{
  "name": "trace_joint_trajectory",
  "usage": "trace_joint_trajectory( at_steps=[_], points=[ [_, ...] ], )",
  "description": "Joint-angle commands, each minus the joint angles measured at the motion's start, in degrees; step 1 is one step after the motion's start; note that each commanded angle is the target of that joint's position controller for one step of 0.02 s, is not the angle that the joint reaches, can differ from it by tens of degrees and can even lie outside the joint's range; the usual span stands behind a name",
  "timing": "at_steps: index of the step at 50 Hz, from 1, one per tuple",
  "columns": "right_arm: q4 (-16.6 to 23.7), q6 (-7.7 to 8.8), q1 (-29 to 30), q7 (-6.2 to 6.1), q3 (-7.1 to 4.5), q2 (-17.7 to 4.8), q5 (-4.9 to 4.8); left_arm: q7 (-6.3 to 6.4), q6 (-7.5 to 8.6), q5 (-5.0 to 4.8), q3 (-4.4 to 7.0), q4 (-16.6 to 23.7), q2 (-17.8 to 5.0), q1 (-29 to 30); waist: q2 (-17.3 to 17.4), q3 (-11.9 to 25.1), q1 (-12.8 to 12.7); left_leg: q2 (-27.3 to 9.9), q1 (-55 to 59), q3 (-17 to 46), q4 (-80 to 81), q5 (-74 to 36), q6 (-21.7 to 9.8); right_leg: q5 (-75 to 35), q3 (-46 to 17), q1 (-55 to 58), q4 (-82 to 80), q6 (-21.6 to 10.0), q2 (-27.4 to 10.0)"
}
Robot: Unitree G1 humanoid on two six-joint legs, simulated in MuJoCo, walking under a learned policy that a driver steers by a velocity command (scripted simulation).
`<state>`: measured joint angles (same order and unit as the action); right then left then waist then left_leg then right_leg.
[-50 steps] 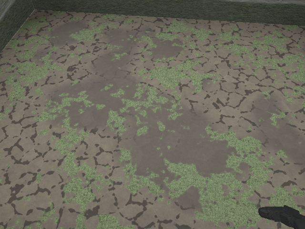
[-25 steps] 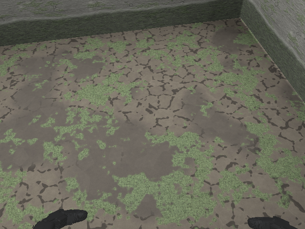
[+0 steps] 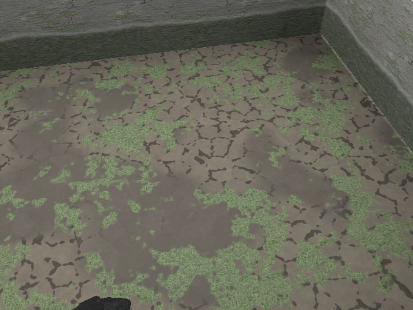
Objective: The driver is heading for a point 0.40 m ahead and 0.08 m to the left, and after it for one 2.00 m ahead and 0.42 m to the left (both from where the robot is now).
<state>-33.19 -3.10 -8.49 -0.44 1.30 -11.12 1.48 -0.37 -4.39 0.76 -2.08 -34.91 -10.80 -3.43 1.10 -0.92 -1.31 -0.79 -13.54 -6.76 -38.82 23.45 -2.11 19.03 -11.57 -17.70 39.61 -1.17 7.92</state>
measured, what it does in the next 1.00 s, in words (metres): stands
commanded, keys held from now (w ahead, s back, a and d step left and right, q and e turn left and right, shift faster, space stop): w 1.00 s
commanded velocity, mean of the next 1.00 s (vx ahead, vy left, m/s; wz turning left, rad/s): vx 0.50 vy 0.00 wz -0.02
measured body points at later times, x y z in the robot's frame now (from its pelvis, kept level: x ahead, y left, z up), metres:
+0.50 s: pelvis +0.00 +0.00 +0.00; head -0.01 -0.01 +0.45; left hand +0.21 +0.20 -0.07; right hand +0.19 -0.21 -0.08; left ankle -0.02 +0.09 -0.72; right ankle +0.02 -0.11 -0.72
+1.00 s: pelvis +0.00 +0.00 +0.00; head -0.01 -0.01 +0.45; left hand +0.21 +0.20 -0.07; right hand +0.19 -0.20 -0.08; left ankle -0.03 +0.09 -0.72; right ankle +0.02 -0.11 -0.72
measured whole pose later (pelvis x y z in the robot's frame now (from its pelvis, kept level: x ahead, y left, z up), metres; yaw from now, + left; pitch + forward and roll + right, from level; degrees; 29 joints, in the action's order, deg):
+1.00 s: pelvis +0.00 +0.00 +0.00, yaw +0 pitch -2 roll +0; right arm -32.1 -3.0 -8.6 -0.2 2.0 -9.3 1.6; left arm 0.1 -4.3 0.3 -3.1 -35.0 -9.2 -3.1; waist 0.5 0.1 -0.6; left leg -1.3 -13.1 -7.0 -38.2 23.2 -1.7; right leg 18.4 -9.5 -17.5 38.7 -1.6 7.1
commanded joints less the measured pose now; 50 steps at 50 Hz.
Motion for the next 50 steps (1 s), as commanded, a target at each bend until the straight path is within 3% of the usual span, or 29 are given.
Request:
trace_joint_trajectory(
  at_steps=[1,4,7,8,9,13,14,15,18,19,21,22,24,25,27,29,31,32,34,35,38,39,41,42,44,45,47,48,50],
  points=[
    [5.8,0.39,4.8,-0.18,-1.48,-4.2,0.22,0.21,1.13,-0.17,0.96,5.0,-3.9,5.0,-0.2,8.7,0.0,-4.8,9.3,3.0,3.2,-23.4,0.6,-26.0,1.1,-3.4,-3.6,-2.7,-4.6],
    [5.2,0.73,3.2,0.04,-1.50,-3.3,0.19,1.16,0.76,-0.99,0.97,3.9,-4.4,3.4,-1.7,12.4,0.9,-2.7,10.6,1.6,4.1,-8.7,1.3,-17.3,-2.2,-1.4,-7.1,-3.4,-5.4],
    [5.6,1.12,5.4,0.21,-0.75,-2.4,0.09,1.00,-0.09,-1.03,0.87,5.0,-4.6,6.3,-2.7,4.6,0.9,-2.3,8.1,2.1,5.7,-4.8,1.1,-11.4,-4.2,-6.4,-9.5,-3.4,-6.0],
    [6.8,0.60,7.5,0.15,-0.40,-2.5,-0.32,-0.04,0.11,-0.60,0.56,6.2,-4.0,7.9,-1.2,1.4,0.2,-4.2,6.5,3.7,5.3,-14.3,0.9,-19.8,-0.7,-8.4,-6.2,-2.7,-5.3],
    [5.4,1.13,4.4,0.16,-0.96,-2.8,0.17,0.77,0.25,-0.59,0.76,4.5,-4.1,4.0,-0.9,7.4,0.6,-3.5,8.9,2.8,5.8,-6.6,0.7,-12.2,-2.5,-4.7,-8.5,-2.9,-5.3],
    [5.6,1.61,4.9,0.12,-0.52,-2.6,-0.17,0.79,0.20,-0.66,0.69,5.2,-4.0,5.8,-1.0,3.3,0.8,-3.4,6.9,3.3,7.3,-4.6,0.5,-8.7,-2.5,-6.2,-9.2,-2.7,-5.1],
    [6.7,1.00,7.1,0.07,-0.26,-2.8,-0.63,-0.18,0.44,-0.23,0.43,6.5,-3.4,7.6,0.1,0.6,-0.1,-5.4,5.2,4.8,6.8,-14.4,0.3,-16.8,0.4,-8.0,-5.9,-2.2,-4.8],
    [5.4,1.47,4.2,0.08,-0.79,-3.0,-0.09,0.63,0.55,-0.31,0.59,4.8,-3.5,3.9,0.2,6.8,0.4,-4.3,7.7,3.7,7.2,-6.7,0.2,-10.0,-1.1,-3.9,-8.1,-2.3,-4.7],
    [6.7,1.07,6.8,0.09,-0.22,-2.7,-0.60,-0.17,0.63,-0.07,0.33,6.6,-3.0,7.9,0.0,1.0,-0.2,-5.5,4.8,5.0,7.1,-14.4,0.1,-16.7,0.8,-7.1,-5.6,-2.1,-4.8],
    [5.5,1.52,4.0,0.06,-0.79,-3.1,-0.12,0.66,0.65,-0.26,0.49,4.9,-3.2,4.2,0.1,7.0,0.3,-4.1,7.2,3.7,7.3,-6.4,0.2,-10.1,-0.8,-3.2,-8.0,-2.3,-4.8],
    [6.8,0.99,6.5,0.07,-0.22,-2.6,-0.49,-0.13,0.71,-0.06,0.30,6.6,-2.9,8.0,-0.6,1.3,-0.1,-5.4,4.5,4.9,7.0,-14.4,0.3,-17.1,1.0,-6.6,-5.6,-2.1,-4.8],
    [5.5,1.51,3.6,0.07,-0.72,-2.9,0.01,0.73,0.77,-0.31,0.43,4.9,-3.0,4.4,-0.4,7.7,0.4,-4.1,7.4,3.6,7.2,-6.2,0.2,-10.2,-0.7,-2.8,-7.8,-2.4,-4.8],
    [6.9,0.95,6.4,0.07,-0.21,-2.6,-0.44,-0.09,0.72,-0.14,0.24,6.7,-2.8,8.3,-0.8,1.3,0.0,-5.2,4.4,4.7,6.8,-14.3,0.4,-17.5,1.0,-6.5,-5.6,-2.2,-4.9],
    [5.5,1.48,3.3,0.08,-0.72,-2.9,0.07,0.77,0.79,-0.35,0.39,4.9,-2.9,4.7,-0.8,7.9,0.5,-4.0,7.5,3.5,7.0,-6.1,0.3,-10.4,-0.8,-2.7,-7.8,-2.4,-4.9],
    [6.9,0.92,6.1,0.07,-0.19,-2.6,-0.39,-0.07,0.73,-0.17,0.22,6.7,-2.7,8.5,-1.0,1.4,0.1,-5.1,4.4,4.6,6.7,-14.4,0.4,-17.7,1.1,-6.4,-5.6,-2.2,-4.9],
    [5.6,1.34,2.4,0.06,-0.88,-3.0,0.13,0.79,1.00,-0.37,0.41,4.6,-3.2,4.1,-0.9,9.4,0.8,-3.8,8.0,3.1,6.4,-6.3,0.5,-11.4,-0.6,-1.8,-7.7,-2.4,-5.0],
    [5.9,1.53,3.6,0.15,-0.31,-2.0,0.11,0.96,0.59,-0.71,0.39,5.4,-3.2,6.9,-2.1,4.9,1.2,-3.3,6.4,3.1,7.3,-3.8,0.6,-8.9,-1.7,-4.4,-8.7,-2.7,-5.3],
    [7.0,0.93,6.1,0.09,-0.18,-2.5,-0.39,-0.02,0.74,-0.24,0.13,6.7,-2.5,8.9,-0.8,1.4,0.2,-4.9,4.4,4.5,6.6,-14.0,0.4,-17.8,1.0,-6.2,-5.6,-2.3,-5.2],
    [6.7,0.49,4.9,0.08,-0.65,-3.0,0.06,-0.24,1.16,0.40,0.23,5.8,-2.6,6.3,-0.3,5.3,-0.1,-5.4,5.6,4.3,5.4,-16.7,0.3,-20.2,1.7,-4.3,-5.0,-2.2,-4.9],
    [5.8,1.20,2.0,0.05,-0.80,-2.6,0.28,0.80,1.17,-0.46,0.37,4.5,-3.2,4.2,-1.1,10.4,1.2,-3.8,8.2,2.9,6.2,-5.7,0.7,-11.5,-0.6,-1.4,-7.7,-2.5,-5.1],
    [6.1,1.49,4.0,0.17,-0.29,-2.0,0.01,0.92,0.46,-0.74,0.30,5.5,-3.1,7.2,-1.8,3.8,1.2,-3.2,5.9,3.0,7.2,-3.1,0.6,-8.3,-1.9,-5.0,-9.0,-2.6,-5.6],
    [7.2,0.83,6.2,0.10,-0.08,-2.3,-0.42,-0.07,0.65,-0.37,0.05,6.7,-2.5,8.9,-0.7,0.7,0.2,-4.9,4.0,4.4,6.4,-13.5,0.5,-17.4,0.9,-6.8,-5.9,-2.3,-5.3],
    [6.8,0.51,4.6,0.06,-0.58,-2.8,0.08,-0.29,1.28,0.49,0.17,5.8,-2.5,6.3,-0.1,5.4,0.0,-5.6,5.5,4.5,5.5,-16.5,0.2,-19.8,1.7,-4.2,-5.1,-2.2,-5.0],
    [5.9,1.23,1.9,0.03,-0.74,-2.5,0.26,0.75,1.29,-0.41,0.31,4.5,-3.0,4.1,-0.9,10.3,1.2,-3.9,8.0,3.0,6.3,-5.4,0.7,-11.1,-0.5,-1.4,-7.8,-2.5,-5.1],
    [6.2,1.48,3.7,0.12,-0.27,-1.9,0.04,0.92,0.75,-0.72,0.26,5.4,-2.9,7.2,-1.7,4.6,1.3,-3.3,5.8,3.0,7.2,-2.8,0.7,-8.5,-1.6,-4.3,-8.9,-2.6,-5.5],
    [7.3,0.84,6.4,0.05,-0.07,-2.1,-0.42,-0.07,0.85,-0.35,-0.03,6.7,-2.3,9.1,-0.5,1.1,0.2,-4.9,3.9,4.3,6.5,-13.0,0.5,-17.5,1.0,-6.4,-5.8,-2.3,-5.4],
    [7.0,0.42,4.9,0.05,-0.50,-2.5,0.08,-0.31,1.28,0.39,0.07,5.8,-2.3,6.5,-0.2,5.1,-0.1,-5.4,5.0,4.2,5.4,-15.6,0.4,-19.9,1.8,-4.2,-5.1,-2.2,-5.1],
    [6.0,1.15,2.0,0.04,-0.66,-2.2,0.30,0.73,1.28,-0.42,0.23,4.5,-2.9,4.3,-1.1,10.2,1.2,-3.8,7.8,2.9,6.2,-4.6,0.8,-10.9,-0.6,-1.5,-7.9,-2.5,-5.3],
    [6.3,1.46,3.7,0.13,-0.22,-1.7,0.06,0.91,0.79,-0.72,0.19,5.5,-2.8,7.3,-1.9,4.6,1.3,-3.2,5.7,3.0,7.1,-2.4,0.8,-8.0,-1.7,-4.4,-9.1,-2.7,-5.6]
  ],
)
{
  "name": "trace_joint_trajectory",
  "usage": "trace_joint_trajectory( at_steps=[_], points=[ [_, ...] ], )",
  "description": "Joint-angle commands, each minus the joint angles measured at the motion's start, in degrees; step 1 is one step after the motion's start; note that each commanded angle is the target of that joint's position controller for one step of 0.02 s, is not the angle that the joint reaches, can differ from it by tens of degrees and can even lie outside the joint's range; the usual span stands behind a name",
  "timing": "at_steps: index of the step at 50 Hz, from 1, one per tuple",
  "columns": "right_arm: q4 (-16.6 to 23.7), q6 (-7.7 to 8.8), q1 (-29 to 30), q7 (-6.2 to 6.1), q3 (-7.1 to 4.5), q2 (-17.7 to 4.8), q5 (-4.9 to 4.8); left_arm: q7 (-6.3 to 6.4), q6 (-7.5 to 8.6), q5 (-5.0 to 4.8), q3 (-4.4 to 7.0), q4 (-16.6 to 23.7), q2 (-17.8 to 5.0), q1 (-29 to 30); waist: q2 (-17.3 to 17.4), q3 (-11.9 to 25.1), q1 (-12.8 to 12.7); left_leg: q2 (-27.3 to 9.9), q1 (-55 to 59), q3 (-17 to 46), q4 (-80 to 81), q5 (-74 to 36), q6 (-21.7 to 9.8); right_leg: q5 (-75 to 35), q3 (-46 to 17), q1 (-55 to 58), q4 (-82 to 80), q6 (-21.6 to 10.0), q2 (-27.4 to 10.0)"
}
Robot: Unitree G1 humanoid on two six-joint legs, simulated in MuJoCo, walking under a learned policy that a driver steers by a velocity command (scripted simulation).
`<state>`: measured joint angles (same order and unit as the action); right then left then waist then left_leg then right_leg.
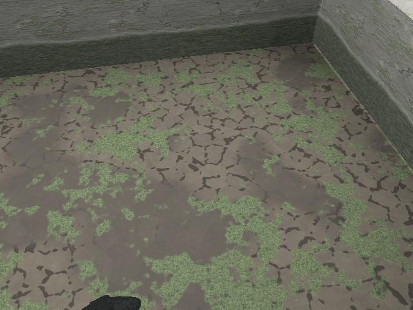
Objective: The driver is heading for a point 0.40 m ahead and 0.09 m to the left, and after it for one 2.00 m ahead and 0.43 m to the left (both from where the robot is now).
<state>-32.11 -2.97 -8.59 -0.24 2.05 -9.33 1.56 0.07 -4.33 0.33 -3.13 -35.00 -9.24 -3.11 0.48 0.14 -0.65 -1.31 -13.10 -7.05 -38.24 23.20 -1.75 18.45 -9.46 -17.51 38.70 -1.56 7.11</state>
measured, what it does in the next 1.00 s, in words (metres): stands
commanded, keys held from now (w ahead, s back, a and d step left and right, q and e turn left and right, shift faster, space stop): w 1.00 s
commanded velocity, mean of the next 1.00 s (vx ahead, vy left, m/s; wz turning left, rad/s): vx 0.50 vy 0.00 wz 0.00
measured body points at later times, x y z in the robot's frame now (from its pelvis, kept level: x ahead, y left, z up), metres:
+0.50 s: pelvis +0.00 +0.00 +0.00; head -0.01 +0.00 +0.45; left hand +0.22 +0.19 -0.07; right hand +0.19 -0.20 -0.08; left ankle -0.02 +0.09 -0.72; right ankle +0.02 -0.11 -0.72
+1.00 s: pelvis +0.00 +0.00 +0.00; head -0.01 -0.01 +0.45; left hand +0.22 +0.19 -0.07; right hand +0.19 -0.20 -0.08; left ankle -0.02 +0.09 -0.72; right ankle +0.02 -0.11 -0.72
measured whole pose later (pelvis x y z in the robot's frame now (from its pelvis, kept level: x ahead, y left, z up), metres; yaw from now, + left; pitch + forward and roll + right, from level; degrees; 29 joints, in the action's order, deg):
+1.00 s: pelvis +0.00 +0.00 +0.00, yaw +0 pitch -2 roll +0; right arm -31.8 -3.3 -9.0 -0.4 2.2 -8.9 1.5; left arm -0.5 -4.0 0.7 -3.4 -34.5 -8.7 -2.7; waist 0.4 0.2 -0.7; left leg -1.9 -13.5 -7.1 -38.7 23.5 -1.3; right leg 18.5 -7.9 -18.1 39.0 -2.0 6.8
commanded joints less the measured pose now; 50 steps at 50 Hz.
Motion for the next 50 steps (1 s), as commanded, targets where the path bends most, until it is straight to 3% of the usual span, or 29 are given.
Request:
trace_joint_trajectory(
  at_steps=[1,3,5,7,9,10,12,13,15,17,19,21,23,25,27,29,30,32,33,35,36,38,39,41,42,44,46,48,50],
  points=[
    [6.3,0.72,6.4,-0.15,-0.76,-3.7,-0.47,-0.52,0.86,0.05,0.95,6.9,-3.7,8.9,-0.1,0.0,-0.4,-4.4,3.3,4.5,5.8,-12.3,0.3,-16.6,-1.1,-6.6,-5.1,-2.0,-4.7],
    [5.0,1.05,2.4,-0.14,-1.32,-4.0,0.16,0.23,1.06,0.04,1.20,4.7,-4.3,4.2,-0.4,7.7,0.4,-3.3,6.7,3.3,5.8,-4.1,0.3,-9.6,-2.7,-2.5,-7.2,-2.1,-4.6],
    [6.2,0.72,5.9,-0.18,-0.71,-3.5,-0.33,-0.55,1.06,0.20,0.98,6.8,-3.7,8.7,-0.3,0.7,-0.3,-4.6,3.4,4.7,5.9,-12.6,0.2,-16.7,-0.9,-6.1,-4.9,-2.0,-4.5],
    [5.0,1.12,2.3,-0.19,-1.40,-4.1,0.10,0.25,1.17,0.03,1.19,4.8,-4.2,4.2,-0.3,8.0,0.4,-3.2,6.7,3.2,5.7,-3.9,0.4,-9.8,-2.7,-2.1,-7.2,-2.1,-4.6],
    [5.3,1.37,3.5,-0.08,-0.81,-3.1,0.06,0.42,0.75,-0.28,1.19,5.6,-4.2,6.9,-1.4,3.4,0.6,-2.9,5.2,3.4,6.5,-2.3,0.3,-7.0,-3.6,-4.7,-8.1,-2.2,-4.8],
    [6.3,0.79,6.1,-0.16,-0.69,-3.6,-0.43,-0.55,0.95,0.13,0.91,6.9,-3.5,8.8,-0.1,0.1,-0.4,-4.5,3.2,4.7,5.9,-12.7,0.2,-16.4,-0.9,-6.3,-5.1,-2.0,-4.7],
    [6.0,0.40,4.7,-0.22,-1.17,-4.1,0.03,-0.76,1.40,0.86,1.03,6.0,-3.6,6.3,0.4,4.2,-0.7,-5.0,4.4,4.6,4.8,-15.3,0.1,-19.1,-0.2,-4.2,-4.3,-1.9,-4.4],
    [4.9,1.12,1.7,-0.22,-1.32,-3.8,0.23,0.28,1.37,0.02,1.20,4.7,-4.2,4.0,-0.5,9.3,0.6,-3.4,7.2,3.2,5.6,-4.3,0.4,-10.0,-2.4,-1.5,-7.0,-2.1,-4.5],
    [6.3,0.72,6.0,-0.24,-0.73,-3.4,-0.37,-0.50,1.14,0.14,0.90,6.9,-3.4,8.9,-0.1,0.8,-0.3,-4.4,3.1,4.5,5.8,-12.4,0.3,-17.0,-0.8,-5.7,-4.9,-2.0,-4.7],
    [5.0,1.05,2.2,-0.20,-1.32,-3.9,0.14,0.26,1.16,0.00,1.12,4.8,-4.0,4.4,-0.5,8.0,0.5,-3.1,6.5,3.1,5.6,-3.7,0.5,-9.8,-2.6,-2.1,-7.2,-2.1,-4.8],
    [6.3,0.66,5.8,-0.19,-0.60,-3.2,-0.27,-0.56,1.10,0.14,0.88,6.9,-3.4,8.9,-0.5,0.7,-0.3,-4.5,3.1,4.5,5.7,-12.4,0.3,-16.8,-0.8,-6.0,-5.0,-2.0,-4.7],
    [5.0,1.10,2.0,-0.20,-1.31,-3.9,0.14,0.24,1.23,0.03,1.10,4.8,-4.0,4.3,-0.5,8.1,0.5,-3.2,6.6,3.1,5.6,-3.5,0.5,-9.5,-2.6,-2.1,-7.3,-2.2,-4.8],
    [6.3,0.70,5.8,-0.23,-0.60,-3.2,-0.28,-0.56,1.16,0.13,0.86,6.9,-3.4,8.9,-0.4,0.7,-0.3,-4.5,3.0,4.5,5.7,-12.4,0.3,-16.7,-0.8,-6.0,-5.0,-2.1,-4.7],
    [5.0,1.11,2.0,-0.22,-1.28,-3.9,0.14,0.23,1.25,0.02,1.08,4.8,-4.0,4.3,-0.4,8.0,0.5,-3.2,6.5,3.1,5.6,-3.5,0.5,-9.5,-2.5,-2.1,-7.3,-2.2,-4.8],
    [6.3,0.71,5.7,-0.23,-0.58,-3.1,-0.27,-0.57,1.18,0.13,0.84,7.0,-3.3,8.9,-0.4,0.6,-0.3,-4.6,3.0,4.5,5.7,-12.4,0.3,-16.7,-0.7,-5.9,-5.0,-2.1,-4.8],
    [6.0,0.38,4.7,-0.28,-1.14,-3.9,0.04,-0.76,1.53,0.79,0.90,6.1,-3.2,6.4,0.5,4.3,-0.7,-4.7,4.0,4.3,4.6,-14.3,0.3,-19.2,-0.1,-3.9,-4.4,-2.0,-4.7],
    [5.0,1.05,1.7,-0.25,-1.22,-3.5,0.24,0.25,1.42,-0.05,1.07,4.8,-3.9,4.3,-0.8,9.0,0.7,-3.3,6.8,3.0,5.4,-3.3,0.6,-9.7,-2.5,-1.7,-7.2,-2.2,-4.8],
    [5.2,1.38,3.3,-0.12,-0.76,-2.9,0.03,0.41,0.88,-0.31,1.05,5.8,-3.9,7.1,-1.5,3.4,0.7,-2.8,4.8,3.2,6.3,-1.6,0.5,-6.6,-3.6,-4.6,-8.4,-2.3,-5.1],
    [6.3,0.75,6.1,-0.20,-0.58,-3.2,-0.40,-0.58,1.05,-0.01,0.74,7.1,-3.2,9.0,-0.1,-0.1,-0.4,-4.4,2.7,4.4,5.6,-12.0,0.4,-16.3,-0.8,-6.4,-5.3,-2.1,-5.0],
    [6.0,0.37,4.5,-0.25,-1.01,-3.7,0.09,-0.81,1.53,0.82,0.87,6.2,-3.2,6.4,0.3,4.1,-0.7,-4.9,4.0,4.4,4.7,-14.5,0.2,-18.8,0.0,-4.2,-4.4,-2.0,-4.7],
    [4.9,1.11,1.4,-0.25,-1.18,-3.5,0.26,0.23,1.49,0.03,1.06,4.8,-3.9,4.1,-0.7,9.2,0.7,-3.4,6.8,3.1,5.5,-3.4,0.6,-9.4,-2.4,-1.5,-7.2,-2.2,-4.8],
    [5.2,1.43,3.2,-0.13,-0.75,-3.0,0.01,0.40,0.94,-0.29,1.03,5.8,-3.8,7.1,-1.5,3.4,0.7,-2.9,4.7,3.2,6.3,-1.6,0.4,-6.5,-3.5,-4.5,-8.4,-2.3,-5.1],
    [6.3,0.79,6.0,-0.24,-0.56,-3.2,-0.41,-0.58,1.11,0.00,0.72,7.1,-3.1,8.9,0.0,-0.1,-0.5,-4.4,2.6,4.4,5.7,-12.2,0.4,-16.2,-0.7,-6.3,-5.3,-2.1,-5.0],
    [6.0,0.38,4.5,-0.28,-0.98,-3.7,0.09,-0.81,1.56,0.82,0.85,6.2,-3.1,6.4,0.3,4.1,-0.7,-4.9,3.9,4.5,4.7,-14.7,0.2,-18.8,0.1,-4.1,-4.4,-2.0,-4.7],
    [4.9,1.12,1.3,-0.26,-1.15,-3.5,0.26,0.22,1.51,0.04,1.03,4.8,-3.8,4.1,-0.7,9.2,0.7,-3.4,6.8,3.1,5.5,-3.6,0.6,-9.4,-2.2,-1.5,-7.2,-2.2,-4.8],
    [6.2,0.74,5.7,-0.30,-0.59,-3.1,-0.32,-0.55,1.32,0.11,0.73,7.0,-3.0,8.9,-0.2,0.7,-0.4,-4.4,2.7,4.3,5.7,-12.0,0.5,-16.7,-0.6,-5.6,-5.2,-2.1,-5.0],
    [4.9,1.09,1.8,-0.25,-1.17,-3.6,0.16,0.21,1.32,0.01,0.97,4.9,-3.7,4.4,-0.6,7.8,0.5,-3.2,6.2,3.0,5.5,-3.1,0.6,-9.2,-2.4,-2.1,-7.4,-2.2,-5.0],
    [6.2,0.69,5.6,-0.26,-0.47,-2.8,-0.23,-0.59,1.27,0.11,0.72,7.1,-3.0,8.8,-0.5,0.6,-0.4,-4.5,2.7,4.4,5.6,-12.3,0.4,-16.5,-0.5,-5.9,-5.1,-2.1,-4.9],
    [5.9,0.40,4.5,-0.32,-1.04,-3.7,0.07,-0.77,1.65,0.80,0.79,6.2,-3.0,6.4,0.4,4.4,-0.7,-4.7,3.9,4.3,4.5,-14.0,0.4,-19.0,0.1,-3.8,-4.5,-2.0,-4.9]
  ],
)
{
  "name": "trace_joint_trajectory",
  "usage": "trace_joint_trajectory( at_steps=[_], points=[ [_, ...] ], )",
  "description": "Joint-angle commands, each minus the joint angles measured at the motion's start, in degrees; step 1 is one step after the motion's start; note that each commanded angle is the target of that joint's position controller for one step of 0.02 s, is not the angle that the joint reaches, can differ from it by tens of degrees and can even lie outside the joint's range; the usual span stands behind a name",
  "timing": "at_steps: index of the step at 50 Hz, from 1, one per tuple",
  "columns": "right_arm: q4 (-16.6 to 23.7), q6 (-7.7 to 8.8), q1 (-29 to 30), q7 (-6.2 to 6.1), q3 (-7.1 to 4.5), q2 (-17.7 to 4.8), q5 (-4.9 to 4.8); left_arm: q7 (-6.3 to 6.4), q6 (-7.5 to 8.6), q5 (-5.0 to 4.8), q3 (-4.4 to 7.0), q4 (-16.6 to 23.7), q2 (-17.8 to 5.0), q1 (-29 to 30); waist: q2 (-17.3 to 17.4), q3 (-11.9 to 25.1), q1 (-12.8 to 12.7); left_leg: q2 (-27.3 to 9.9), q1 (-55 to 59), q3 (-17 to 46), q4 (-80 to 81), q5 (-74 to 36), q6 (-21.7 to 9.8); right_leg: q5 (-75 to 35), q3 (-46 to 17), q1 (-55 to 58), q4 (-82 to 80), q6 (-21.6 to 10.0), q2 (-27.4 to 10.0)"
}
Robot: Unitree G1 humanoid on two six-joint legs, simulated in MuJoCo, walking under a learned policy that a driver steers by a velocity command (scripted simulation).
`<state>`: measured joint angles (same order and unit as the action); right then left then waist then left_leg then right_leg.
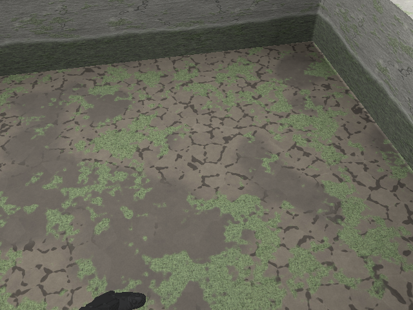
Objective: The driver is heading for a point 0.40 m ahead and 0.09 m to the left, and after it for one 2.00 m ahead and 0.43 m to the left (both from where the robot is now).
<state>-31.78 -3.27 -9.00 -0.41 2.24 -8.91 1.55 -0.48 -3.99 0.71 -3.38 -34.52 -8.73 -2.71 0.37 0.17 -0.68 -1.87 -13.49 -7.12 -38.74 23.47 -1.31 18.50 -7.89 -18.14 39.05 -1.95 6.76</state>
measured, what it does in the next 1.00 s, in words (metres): stands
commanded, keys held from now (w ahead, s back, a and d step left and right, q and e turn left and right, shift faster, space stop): w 1.00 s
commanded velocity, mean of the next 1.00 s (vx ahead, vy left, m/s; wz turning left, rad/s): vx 0.50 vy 0.00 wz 0.00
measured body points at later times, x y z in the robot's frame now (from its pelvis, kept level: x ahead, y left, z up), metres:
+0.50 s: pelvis +0.00 +0.00 +0.00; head -0.01 +0.00 +0.45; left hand +0.22 +0.19 -0.07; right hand +0.19 -0.20 -0.08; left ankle -0.03 +0.10 -0.72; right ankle +0.02 -0.10 -0.72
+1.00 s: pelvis +0.00 +0.00 +0.00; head -0.01 +0.00 +0.45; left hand +0.22 +0.19 -0.07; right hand +0.19 -0.20 -0.08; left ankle -0.03 +0.10 -0.72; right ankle +0.02 -0.10 -0.72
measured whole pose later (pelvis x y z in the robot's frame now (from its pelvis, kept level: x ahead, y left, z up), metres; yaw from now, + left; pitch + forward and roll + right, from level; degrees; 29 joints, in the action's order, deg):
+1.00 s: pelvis +0.00 +0.00 +0.00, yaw +0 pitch -2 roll +0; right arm -32.1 -3.1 -9.2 -0.5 2.4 -8.6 1.6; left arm -0.3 -3.7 0.6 -3.5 -34.5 -8.4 -3.0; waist 0.2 0.4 -0.7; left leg -2.1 -13.3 -7.2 -38.7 23.6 -1.0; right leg 18.5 -6.8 -18.2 39.1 -2.2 6.4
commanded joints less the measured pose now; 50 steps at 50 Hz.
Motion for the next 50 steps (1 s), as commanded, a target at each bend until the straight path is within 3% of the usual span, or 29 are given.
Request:
trace_joint_trajectory(
  at_steps=[1,4,6,7,9,11,13,15,17,19,20,23,25,26,28,30,31,33,34,36,37,39,41,43,45,46,47,48,50],
  points=[
    [4.6,1.38,1.8,-0.11,-1.32,-3.8,0.27,0.79,1.18,-0.42,1.22,4.4,-4.2,3.8,-0.8,8.9,0.7,-2.7,7.0,3.0,5.9,-3.3,0.3,-9.4,-3.9,-1.0,-7.7,-1.8,-4.6],
    [5.9,1.07,6.4,-0.07,-0.68,-3.4,-0.36,-0.04,0.81,-0.41,0.89,6.7,-3.4,8.5,0.0,-0.1,-0.4,-3.8,2.9,4.4,6.0,-12.3,0.0,-16.1,-2.2,-5.7,-5.8,-1.7,-4.8],
    [5.6,0.69,4.8,-0.12,-1.11,-4.0,0.13,-0.27,1.29,0.44,1.02,5.8,-3.5,6.0,0.4,4.1,-0.7,-4.4,4.2,4.5,5.1,-14.7,-0.1,-18.7,-1.4,-3.4,-4.8,-1.6,-4.5],
    [4.5,1.44,1.6,-0.11,-1.28,-3.8,0.28,0.76,1.24,-0.34,1.21,4.4,-4.1,3.6,-0.7,9.1,0.7,-2.9,7.1,3.2,6.0,-3.5,0.2,-9.1,-3.7,-0.8,-7.6,-1.8,-4.6],
    [5.9,1.05,6.1,-0.15,-0.72,-3.4,-0.30,-0.02,1.05,-0.29,0.91,6.6,-3.4,8.5,-0.1,0.6,-0.4,-3.9,2.9,4.4,6.1,-12.1,0.1,-16.6,-2.0,-4.9,-5.6,-1.7,-4.8],
    [4.5,1.40,2.1,-0.10,-1.29,-3.9,0.18,0.74,1.04,-0.36,1.15,4.5,-4.0,3.9,-0.5,7.8,0.6,-2.6,6.5,3.1,5.9,-3.1,0.2,-8.9,-3.8,-1.5,-7.8,-1.8,-4.8],
    [5.9,1.00,5.9,-0.10,-0.60,-3.1,-0.21,-0.06,1.00,-0.28,0.90,6.6,-3.4,8.4,-0.4,0.6,-0.4,-4.0,2.9,4.4,6.1,-12.5,0.0,-16.4,-1.9,-5.2,-5.6,-1.7,-4.7],
    [4.4,1.46,1.9,-0.10,-1.29,-3.9,0.18,0.74,1.10,-0.33,1.14,4.5,-4.0,3.8,-0.5,7.9,0.6,-2.7,6.6,3.2,5.9,-3.2,0.2,-8.8,-3.8,-1.4,-7.8,-1.8,-4.8],
    [5.8,1.04,5.9,-0.13,-0.61,-3.2,-0.21,-0.04,1.05,-0.27,0.90,6.6,-3.4,8.3,-0.3,0.5,-0.4,-4.0,2.9,4.5,6.1,-12.6,0.0,-16.4,-1.9,-5.1,-5.5,-1.7,-4.7],
    [5.5,0.72,4.8,-0.19,-1.16,-4.0,0.09,-0.22,1.39,0.42,0.96,5.8,-3.3,5.9,0.5,4.3,-0.7,-4.2,4.1,4.4,5.0,-14.3,0.0,-19.0,-1.2,-3.1,-4.9,-1.7,-4.7],
    [4.4,1.40,1.7,-0.13,-1.23,-3.6,0.26,0.78,1.25,-0.40,1.15,4.4,-4.0,3.7,-0.8,8.9,0.7,-2.7,6.8,3.0,5.8,-3.3,0.3,-9.2,-3.7,-1.0,-7.7,-1.9,-4.7],
    [5.8,1.08,6.2,-0.09,-0.62,-3.3,-0.34,-0.04,0.89,-0.41,0.82,6.7,-3.2,8.4,0.0,-0.1,-0.5,-3.8,2.7,4.4,6.0,-12.4,0.0,-16.1,-1.9,-5.5,-5.8,-1.7,-4.9],
    [5.4,0.69,4.6,-0.15,-1.04,-3.9,0.14,-0.27,1.37,0.46,0.95,5.8,-3.3,5.9,0.4,4.1,-0.7,-4.4,4.1,4.5,5.1,-14.8,-0.1,-18.7,-1.2,-3.3,-4.8,-1.7,-4.6],
    [4.3,1.45,1.4,-0.13,-1.21,-3.7,0.28,0.77,1.30,-0.32,1.15,4.4,-4.0,3.5,-0.8,9.1,0.7,-2.9,7.0,3.2,5.9,-3.6,0.2,-9.0,-3.5,-0.7,-7.6,-1.8,-4.7],
    [5.7,1.05,5.9,-0.17,-0.66,-3.3,-0.28,-0.01,1.12,-0.29,0.85,6.7,-3.2,8.4,-0.1,0.6,-0.4,-3.9,2.7,4.4,6.1,-12.3,0.1,-16.6,-1.7,-4.8,-5.6,-1.8,-4.9],
    [5.5,0.66,4.8,-0.19,-1.10,-3.8,0.09,-0.22,1.39,0.38,0.91,5.8,-3.2,6.0,0.5,4.2,-0.7,-4.1,3.9,4.3,5.0,-14.1,0.1,-19.0,-1.1,-3.1,-4.9,-1.7,-4.8],
    [4.4,1.33,1.7,-0.13,-1.17,-3.5,0.28,0.77,1.23,-0.41,1.10,4.5,-3.9,3.7,-0.9,8.8,0.7,-2.7,6.7,3.0,5.8,-3.0,0.3,-9.0,-3.6,-1.1,-7.7,-1.9,-4.9],
    [4.7,1.70,3.2,0.02,-0.74,-2.9,0.06,0.93,0.71,-0.68,1.09,5.5,-3.9,6.6,-1.7,3.2,0.7,-2.3,4.7,3.2,6.5,-1.6,0.1,-5.8,-4.7,-4.0,-9.1,-1.9,-5.2],
    [5.8,1.07,6.2,-0.09,-0.58,-3.2,-0.32,-0.05,0.93,-0.42,0.78,6.8,-3.2,8.4,-0.1,-0.2,-0.5,-3.8,2.6,4.4,6.0,-12.3,0.1,-15.9,-1.8,-5.5,-5.9,-1.7,-5.0],
    [5.4,0.70,4.6,-0.16,-1.00,-3.8,0.15,-0.27,1.42,0.45,0.91,5.8,-3.2,5.9,0.4,4.1,-0.7,-4.3,4.0,4.5,5.1,-14.5,0.0,-18.5,-1.1,-3.3,-4.8,-1.7,-4.7],
    [4.3,1.45,1.4,-0.13,-1.16,-3.6,0.28,0.76,1.34,-0.32,1.11,4.4,-3.9,3.5,-0.8,9.1,0.7,-2.9,6.8,3.2,5.9,-3.3,0.2,-8.8,-3.4,-0.8,-7.7,-1.8,-4.8],
    [5.7,1.05,6.0,-0.17,-0.62,-3.2,-0.28,-0.02,1.16,-0.30,0.81,6.7,-3.1,8.4,-0.1,0.5,-0.4,-3.9,2.6,4.4,6.1,-12.2,0.1,-16.4,-1.6,-4.8,-5.7,-1.8,-5.0],
    [4.4,1.41,1.9,-0.12,-1.18,-3.7,0.18,0.73,1.14,-0.34,1.05,4.6,-3.8,3.8,-0.6,7.7,0.6,-2.6,6.2,3.1,5.9,-3.0,0.2,-8.6,-3.5,-1.5,-7.9,-1.8,-5.0],
    [5.7,1.00,5.8,-0.13,-0.50,-2.9,-0.19,-0.06,1.11,-0.28,0.81,6.7,-3.1,8.2,-0.4,0.5,-0.4,-4.0,2.6,4.5,6.0,-12.5,0.1,-16.2,-1.6,-5.0,-5.6,-1.7,-4.9],
    [4.3,1.47,1.7,-0.12,-1.18,-3.7,0.17,0.73,1.20,-0.30,1.04,4.6,-3.8,3.7,-0.6,7.9,0.6,-2.7,6.3,3.2,5.9,-3.1,0.2,-8.5,-3.5,-1.4,-7.9,-1.8,-5.0],
    [5.7,0.87,5.4,-0.19,-0.59,-3.0,-0.14,-0.10,1.30,-0.18,0.86,6.5,-3.3,7.8,-0.5,1.1,-0.3,-3.9,2.7,4.3,5.8,-12.8,0.2,-17.0,-1.3,-4.6,-5.4,-1.8,-4.9],
    [4.3,1.54,2.1,-0.15,-1.03,-3.5,0.23,0.79,1.20,-0.36,1.00,4.8,-3.5,4.2,-0.6,7.7,0.4,-2.8,6.2,3.3,6.2,-2.8,0.1,-8.0,-3.6,-1.4,-7.9,-1.9,-5.0],
    [5.6,0.94,5.5,-0.17,-0.65,-3.1,-0.22,-0.08,1.30,-0.15,0.80,6.5,-3.2,7.9,-0.3,1.0,-0.3,-3.8,2.7,4.4,5.9,-12.5,0.2,-17.0,-1.4,-4.4,-5.4,-1.8,-5.0],
    [4.3,1.41,1.8,-0.11,-1.09,-3.4,0.23,0.75,1.26,-0.36,0.99,4.6,-3.7,3.8,-0.8,8.3,0.6,-2.7,6.4,3.1,5.8,-2.8,0.3,-8.5,-3.5,-1.2,-7.8,-1.9,-5.0]
  ],
)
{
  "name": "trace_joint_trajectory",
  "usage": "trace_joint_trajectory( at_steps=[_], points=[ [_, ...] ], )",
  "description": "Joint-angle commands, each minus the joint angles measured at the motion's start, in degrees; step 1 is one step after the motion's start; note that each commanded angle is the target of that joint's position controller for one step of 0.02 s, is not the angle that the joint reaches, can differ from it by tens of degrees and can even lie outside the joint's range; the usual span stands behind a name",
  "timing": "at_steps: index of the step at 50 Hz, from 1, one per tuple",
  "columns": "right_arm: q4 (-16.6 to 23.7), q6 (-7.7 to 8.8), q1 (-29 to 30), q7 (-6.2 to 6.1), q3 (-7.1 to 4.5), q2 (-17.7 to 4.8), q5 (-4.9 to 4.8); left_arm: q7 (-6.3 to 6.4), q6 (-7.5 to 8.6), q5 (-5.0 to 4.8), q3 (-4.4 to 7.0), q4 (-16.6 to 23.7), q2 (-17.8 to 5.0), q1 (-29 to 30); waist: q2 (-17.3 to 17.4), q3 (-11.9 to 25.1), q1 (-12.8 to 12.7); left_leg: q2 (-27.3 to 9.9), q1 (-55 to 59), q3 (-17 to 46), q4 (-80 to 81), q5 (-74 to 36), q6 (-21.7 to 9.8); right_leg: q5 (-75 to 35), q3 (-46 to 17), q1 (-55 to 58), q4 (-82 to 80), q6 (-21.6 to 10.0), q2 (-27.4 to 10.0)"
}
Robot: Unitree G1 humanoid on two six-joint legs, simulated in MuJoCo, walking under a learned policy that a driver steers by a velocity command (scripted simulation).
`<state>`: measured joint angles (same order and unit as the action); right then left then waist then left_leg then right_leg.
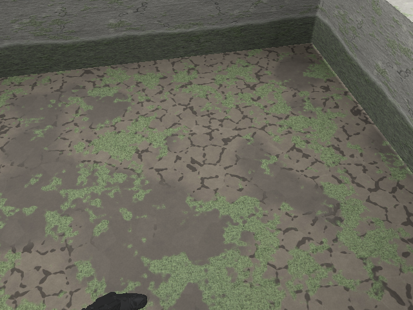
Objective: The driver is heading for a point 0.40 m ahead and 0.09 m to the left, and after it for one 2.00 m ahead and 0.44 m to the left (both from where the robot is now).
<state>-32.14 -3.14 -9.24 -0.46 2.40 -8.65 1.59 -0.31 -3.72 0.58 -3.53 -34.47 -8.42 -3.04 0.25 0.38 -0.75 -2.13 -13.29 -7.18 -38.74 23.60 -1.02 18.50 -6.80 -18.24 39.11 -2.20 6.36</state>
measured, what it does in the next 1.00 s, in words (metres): stands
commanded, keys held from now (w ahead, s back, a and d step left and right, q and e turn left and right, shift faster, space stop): w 0.14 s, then no key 0.86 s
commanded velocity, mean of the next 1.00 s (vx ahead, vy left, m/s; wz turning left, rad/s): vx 0.19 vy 0.00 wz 0.00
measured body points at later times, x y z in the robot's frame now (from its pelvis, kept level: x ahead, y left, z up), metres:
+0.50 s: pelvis +0.01 +0.00 +0.02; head +0.00 +0.01 +0.47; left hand +0.18 +0.20 -0.08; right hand +0.16 -0.20 -0.08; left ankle -0.03 +0.10 -0.72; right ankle +0.02 -0.10 -0.72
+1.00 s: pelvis +0.01 +0.02 +0.03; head +0.01 +0.03 +0.48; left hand +0.13 +0.24 -0.09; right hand +0.09 -0.21 -0.10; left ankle -0.03 +0.10 -0.72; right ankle +0.02 -0.10 -0.72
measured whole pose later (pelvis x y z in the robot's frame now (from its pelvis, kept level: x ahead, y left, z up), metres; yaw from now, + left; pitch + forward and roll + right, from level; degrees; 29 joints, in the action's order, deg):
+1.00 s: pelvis +0.01 +0.02 +0.03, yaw +1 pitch +0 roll +0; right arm -40.5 -4.9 -19.1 -0.2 3.3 -12.4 2.4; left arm 0.2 -3.5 2.3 -4.1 -41.5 -11.2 -13.6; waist -0.7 0.6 1.1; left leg 2.0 -3.4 -6.4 -15.2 12.0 -3.3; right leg 9.8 -7.3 -9.8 19.9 -0.3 2.2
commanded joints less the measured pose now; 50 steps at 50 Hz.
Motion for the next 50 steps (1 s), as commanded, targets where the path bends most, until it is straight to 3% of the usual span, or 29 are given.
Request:
trace_joint_trajectory(
  at_steps=[1,2,3,4,5,6,7,8,9,10,11,12,13,14,20,23,25,35,36,38,40,50],
  points=[
    [5.0,1.43,2.8,0.03,-0.91,-3.2,0.05,0.71,0.67,-0.52,1.22,5.1,-4.3,6.1,-1.8,3.9,1.0,-2.0,4.6,3.2,6.3,-1.9,0.0,-6.5,-5.3,-3.2,-8.9,-1.7,-4.8],
    [6.1,0.84,6.2,-0.09,-0.62,-3.1,-0.25,-0.22,0.85,-0.23,0.91,6.7,-3.4,8.6,-0.3,0.1,-0.4,-3.6,2.2,4.4,5.9,-12.3,-0.1,-16.2,-2.6,-5.1,-5.8,-1.5,-4.6],
    [5.7,0.70,5.4,-0.10,-1.11,-4.0,0.01,-0.37,1.09,0.44,0.91,6.2,-3.0,6.7,0.8,3.3,-0.8,-3.9,3.3,4.7,5.3,-13.6,-0.3,-17.9,-2.2,-3.2,-5.2,-1.5,-4.6],
    [4.6,1.31,2.0,-0.05,-1.30,-3.9,0.15,0.56,0.93,-0.19,1.15,4.6,-4.0,4.0,-0.6,7.6,0.7,-2.3,6.0,3.2,5.8,-2.9,0.0,-8.3,-4.5,-1.4,-8.0,-1.6,-4.7],
    [4.9,1.44,2.8,0.04,-0.82,-3.0,0.09,0.69,0.65,-0.53,1.21,5.1,-4.2,6.1,-1.8,3.7,1.0,-2.1,4.6,3.2,6.3,-2.1,0.0,-6.3,-5.2,-3.5,-8.9,-1.7,-4.7],
    [6.0,0.90,6.0,-0.09,-0.63,-3.2,-0.21,-0.22,0.91,-0.16,0.92,6.7,-3.4,8.5,-0.2,0.3,-0.4,-3.7,2.4,4.6,6.0,-12.6,-0.1,-16.1,-2.5,-4.9,-5.8,-1.5,-4.6],
    [5.7,0.74,5.3,-0.12,-1.11,-4.0,-0.01,-0.38,1.13,0.48,0.92,6.2,-3.0,6.6,0.9,3.3,-0.8,-3.9,3.3,4.7,5.3,-13.9,-0.3,-17.9,-2.1,-3.1,-5.2,-1.5,-4.6],
    [4.3,1.33,1.3,-0.05,-1.23,-3.9,0.18,0.57,0.95,-0.18,1.11,4.2,-3.9,3.2,-0.6,7.8,0.6,-2.5,6.2,3.4,6.1,-2.3,-0.1,-7.5,-4.8,-1.1,-8.5,-1.7,-4.8],
    [5.8,0.73,4.8,-0.11,-0.60,-3.2,0.01,-0.24,1.08,-0.02,0.92,5.9,-3.4,6.9,-0.7,0.6,-0.2,-3.6,2.4,4.6,6.3,-11.5,-0.1,-16.1,-3.0,-4.2,-6.3,-1.7,-4.8],
    [5.2,0.65,4.1,-0.15,-0.70,-3.4,0.38,-0.37,1.25,0.50,0.86,5.3,-2.8,5.1,-0.2,3.6,-0.8,-4.1,3.2,4.8,6.3,-11.4,-0.2,-16.6,-3.4,-2.0,-6.9,-1.8,-5.1],
    [5.0,0.60,3.5,-0.11,-0.64,-3.2,0.45,-0.44,1.30,0.50,0.81,4.8,-2.8,4.5,-0.6,3.9,-0.7,-3.8,3.2,4.5,6.7,-10.1,0.0,-16.8,-4.0,-1.3,-7.8,-1.9,-5.5],
    [3.0,1.13,-1.0,0.00,-0.81,-3.4,0.43,0.43,0.91,-0.39,0.93,2.8,-3.4,1.7,-2.0,7.0,0.8,-2.5,6.3,3.5,8.9,2.2,0.3,-4.7,-7.5,-0.5,-12.5,-1.9,-6.1],
    [5.0,0.66,4.2,-0.04,-0.10,-2.5,0.24,-0.36,0.99,-0.35,0.61,4.9,-2.8,6.6,-1.7,-1.4,0.0,-3.7,1.9,4.5,9.5,-7.6,0.5,-15.3,-5.5,-3.3,-10.7,-1.8,-6.0],
    [4.3,0.66,3.5,-0.04,-0.06,-2.5,0.60,-0.55,1.01,0.32,0.57,4.1,-2.2,4.9,-1.3,1.9,-0.7,-4.1,2.6,4.8,10.4,-7.4,0.5,-15.6,-6.3,-0.1,-12.4,-1.7,-6.8],
    [1.2,0.90,-0.3,0.21,-0.69,-4.2,0.26,-0.77,1.04,0.54,1.17,0.7,-3.4,2.0,-0.5,2.6,-0.5,-4.5,6.9,6.3,16.5,-12.5,0.4,-17.9,-7.8,4.4,-18.4,-1.7,-8.3],
    [0.2,0.82,-1.0,0.32,-0.96,-4.4,-0.15,-0.78,1.20,0.23,1.39,-0.6,-3.3,1.2,-0.1,3.3,-0.4,-4.7,8.9,6.9,18.3,-15.5,0.0,-19.0,-7.3,5.8,-20.1,-1.7,-8.8],
    [-0.2,0.51,-1.1,0.56,-1.01,-4.2,-0.21,-0.82,1.15,0.57,1.17,-1.2,-2.6,1.0,-0.2,3.8,-0.1,-4.7,9.9,7.3,19.4,-16.6,-0.2,-19.9,-6.9,6.6,-21.2,-1.8,-9.0],
    [-1.3,-0.05,-1.8,0.50,-1.49,-5.5,-0.60,-0.29,1.15,0.20,1.62,-2.7,-3.4,-0.4,0.0,3.7,0.4,-4.9,10.9,8.0,21.2,-21.6,-0.9,-20.8,-5.4,7.1,-21.9,-1.5,-9.6],
    [-2.5,-0.32,-8.1,0.31,-1.19,-8.3,1.05,-0.02,0.83,1.78,0.74,-4.2,-5.3,-6.8,2.1,3.9,2.2,-3.8,15.8,8.5,22.6,-20.4,-3.9,-22.1,-7.7,5.0,-22.3,-4.7,-10.1],
    [-2.8,-0.80,-7.6,0.36,-0.90,-7.7,1.02,0.12,0.96,1.62,0.77,-3.8,-5.8,-5.8,0.1,1.3,1.9,-4.5,15.5,9.0,23.3,-23.5,-5.2,-20.9,-6.8,3.4,-22.4,-4.8,-10.2],
    [-2.8,-1.09,-7.4,0.19,-0.65,-7.6,0.97,0.07,1.23,1.66,0.60,-3.4,-5.8,-5.9,-1.0,1.5,2.0,-4.6,15.9,9.1,23.7,-22.9,-5.3,-19.5,-6.6,2.9,-22.4,-4.2,-10.1],
    [-5.2,-1.10,-10.5,0.09,-0.24,-8.9,0.79,0.80,0.90,1.75,0.34,-2.8,-7.0,-9.8,-1.0,0.4,1.6,-3.6,14.0,9.0,25.7,-21.6,-5.0,-17.6,-5.5,3.3,-21.5,-3.1,-9.6]
  ],
)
